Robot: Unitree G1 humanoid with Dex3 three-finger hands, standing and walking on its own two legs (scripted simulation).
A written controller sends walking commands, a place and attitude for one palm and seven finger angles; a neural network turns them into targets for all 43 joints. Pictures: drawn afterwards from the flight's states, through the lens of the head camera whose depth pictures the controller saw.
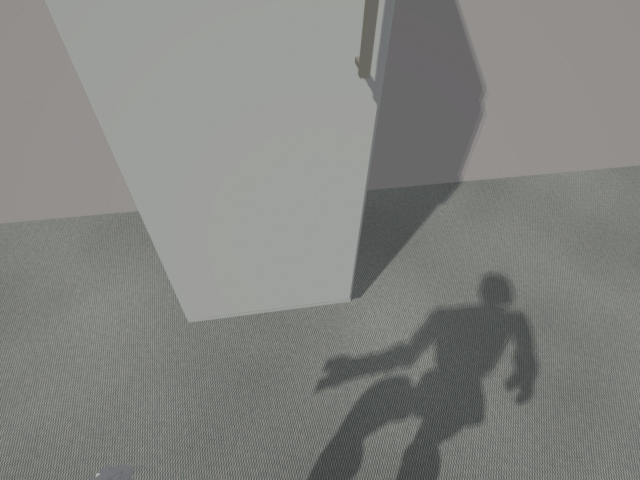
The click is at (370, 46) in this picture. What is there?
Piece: fridge door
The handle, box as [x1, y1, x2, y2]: [355, 0, 378, 78]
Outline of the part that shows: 378,0 365,0 360,56 355,57 355,62 358,67 358,74 360,78 369,77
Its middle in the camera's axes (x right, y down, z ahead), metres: +0.08 -0.39 +0.64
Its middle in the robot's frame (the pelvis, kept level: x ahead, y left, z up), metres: +0.78 -0.03 +0.27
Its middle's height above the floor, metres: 1.04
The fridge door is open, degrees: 0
